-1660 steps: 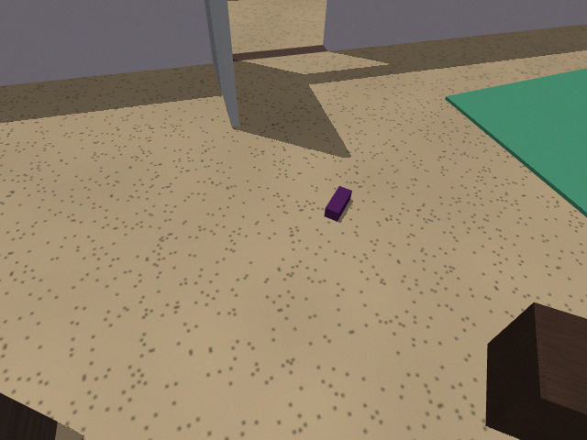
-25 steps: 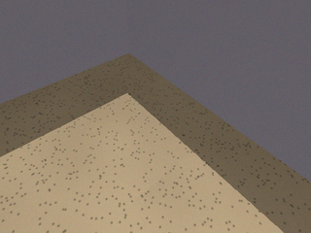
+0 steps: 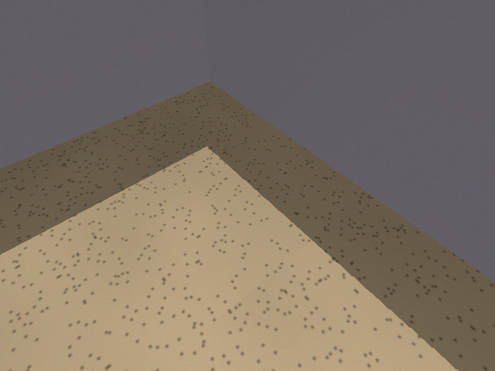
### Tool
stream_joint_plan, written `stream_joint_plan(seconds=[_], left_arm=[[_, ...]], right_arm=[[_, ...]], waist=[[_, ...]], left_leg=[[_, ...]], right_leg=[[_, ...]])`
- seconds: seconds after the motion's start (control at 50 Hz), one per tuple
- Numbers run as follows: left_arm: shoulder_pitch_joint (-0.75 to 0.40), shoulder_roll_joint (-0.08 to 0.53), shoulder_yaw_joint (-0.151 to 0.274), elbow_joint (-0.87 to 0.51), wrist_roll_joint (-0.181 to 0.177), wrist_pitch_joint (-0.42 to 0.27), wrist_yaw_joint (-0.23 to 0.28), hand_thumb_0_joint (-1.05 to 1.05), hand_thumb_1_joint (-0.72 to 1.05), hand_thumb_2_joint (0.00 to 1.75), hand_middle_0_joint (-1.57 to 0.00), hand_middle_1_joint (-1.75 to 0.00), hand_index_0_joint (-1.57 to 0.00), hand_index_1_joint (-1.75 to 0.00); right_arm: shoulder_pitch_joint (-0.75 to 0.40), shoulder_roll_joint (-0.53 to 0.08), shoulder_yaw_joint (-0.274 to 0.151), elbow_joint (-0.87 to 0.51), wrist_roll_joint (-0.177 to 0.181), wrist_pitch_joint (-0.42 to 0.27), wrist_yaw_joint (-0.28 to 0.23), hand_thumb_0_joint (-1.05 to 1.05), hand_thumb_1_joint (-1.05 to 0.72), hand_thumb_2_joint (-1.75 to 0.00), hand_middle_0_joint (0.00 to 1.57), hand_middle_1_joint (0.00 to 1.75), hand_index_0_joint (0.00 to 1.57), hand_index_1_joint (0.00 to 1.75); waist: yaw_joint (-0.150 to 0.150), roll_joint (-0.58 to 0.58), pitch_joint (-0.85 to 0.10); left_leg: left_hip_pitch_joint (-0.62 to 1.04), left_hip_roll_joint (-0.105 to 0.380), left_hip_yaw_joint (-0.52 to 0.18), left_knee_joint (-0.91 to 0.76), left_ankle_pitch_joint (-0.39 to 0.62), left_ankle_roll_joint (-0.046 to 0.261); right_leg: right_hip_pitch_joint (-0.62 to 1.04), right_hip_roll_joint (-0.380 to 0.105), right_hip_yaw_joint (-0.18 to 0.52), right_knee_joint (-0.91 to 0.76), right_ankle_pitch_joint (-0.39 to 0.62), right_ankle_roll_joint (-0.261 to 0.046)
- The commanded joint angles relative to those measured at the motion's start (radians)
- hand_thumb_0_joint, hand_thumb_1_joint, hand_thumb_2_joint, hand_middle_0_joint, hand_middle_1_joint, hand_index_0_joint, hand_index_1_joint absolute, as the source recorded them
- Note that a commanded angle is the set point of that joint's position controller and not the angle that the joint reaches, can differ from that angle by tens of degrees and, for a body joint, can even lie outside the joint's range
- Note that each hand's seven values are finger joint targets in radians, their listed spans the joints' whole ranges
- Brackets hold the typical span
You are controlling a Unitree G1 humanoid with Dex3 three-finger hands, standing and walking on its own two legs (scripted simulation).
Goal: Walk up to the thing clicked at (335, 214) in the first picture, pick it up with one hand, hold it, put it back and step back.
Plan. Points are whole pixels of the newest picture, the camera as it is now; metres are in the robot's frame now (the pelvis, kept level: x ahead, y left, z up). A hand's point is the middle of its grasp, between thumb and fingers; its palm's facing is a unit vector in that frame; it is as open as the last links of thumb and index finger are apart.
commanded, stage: stand
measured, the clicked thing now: out of the picture -1.24 -0.62 -0.75
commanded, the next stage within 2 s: walk up in 0.76 s
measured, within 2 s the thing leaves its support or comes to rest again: neither
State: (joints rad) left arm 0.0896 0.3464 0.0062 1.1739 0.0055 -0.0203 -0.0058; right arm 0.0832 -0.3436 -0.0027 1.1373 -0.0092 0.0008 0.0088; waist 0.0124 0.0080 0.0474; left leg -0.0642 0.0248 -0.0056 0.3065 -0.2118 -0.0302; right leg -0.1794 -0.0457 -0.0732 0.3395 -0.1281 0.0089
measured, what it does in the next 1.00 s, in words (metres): lifts its left foot, turning right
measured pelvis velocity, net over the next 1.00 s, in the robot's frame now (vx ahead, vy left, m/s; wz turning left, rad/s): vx -0.02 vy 0.04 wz -0.30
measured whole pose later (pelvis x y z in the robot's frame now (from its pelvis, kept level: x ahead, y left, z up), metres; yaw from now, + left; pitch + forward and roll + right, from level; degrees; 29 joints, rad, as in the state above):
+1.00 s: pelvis -0.02 +0.04 -0.01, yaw -17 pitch -1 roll -1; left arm 0.24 0.36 0.07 0.91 0.06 0.03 0.01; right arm 0.04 -0.43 -0.09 0.89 -0.03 0.06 0.04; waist 0.05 0.04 0.12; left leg -0.33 -0.03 -0.11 0.73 -0.48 -0.02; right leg -0.34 0.08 0.21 0.42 -0.07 0.03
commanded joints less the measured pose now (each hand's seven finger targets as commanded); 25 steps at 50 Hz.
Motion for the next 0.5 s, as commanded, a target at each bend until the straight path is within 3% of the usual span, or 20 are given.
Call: stream_joint_plan(seconds=[0.0, 0.14, 0.48], left_arm=[[-0.05, 0.224, 0.035, -0.064, 0.001, -0.017, 0.012, 0.0, 0.9, 0.9, -0.2, -0.3, -0.2, -0.3], [-0.053, 0.223, 0.037, -0.073, 0.0, -0.017, 0.012, 0.0, 0.9, 0.9, -0.2, -0.3, -0.2, -0.3], [-0.066, 0.229, 0.041, -0.086, 0.002, -0.012, 0.01, 0.0, 0.9, 0.9, -0.2, -0.3, -0.2, -0.3]], right_arm=[[-0.046, -0.213, -0.043, -0.054, 0.0, -0.026, -0.01, 0.0, -0.9, -0.9, 0.2, 0.3, 0.2, 0.3], [-0.034, -0.215, -0.043, -0.051, 0.0, -0.025, -0.012, 0.0, -0.9, -0.9, 0.2, 0.3, 0.2, 0.3], [0.004, -0.216, -0.042, -0.054, -0.005, -0.022, -0.012, 0.0, -0.9, -0.9, 0.2, 0.3, 0.2, 0.3]], waist=[[-0.009, -0.005, -0.093], [-0.011, -0.015, -0.103], [-0.016, -0.009, -0.073]], left_leg=[[-0.052, 0.113, -0.069, -0.058, 0.146, 0.032], [-0.047, 0.115, -0.061, -0.047, 0.153, 0.031], [-0.069, 0.115, -0.053, -0.051, 0.076, 0.032]], right_leg=[[0.098, -0.106, 0.116, -0.033, 0.1, -0.024], [0.107, -0.109, 0.119, -0.035, 0.14, -0.025], [0.095, -0.103, 0.134, -0.058, 0.053, -0.029]])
